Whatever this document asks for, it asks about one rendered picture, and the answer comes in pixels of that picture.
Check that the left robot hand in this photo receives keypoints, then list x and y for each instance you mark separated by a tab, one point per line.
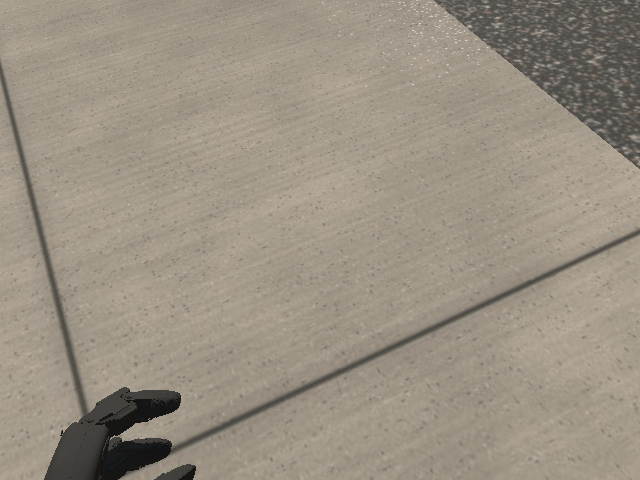
85	451

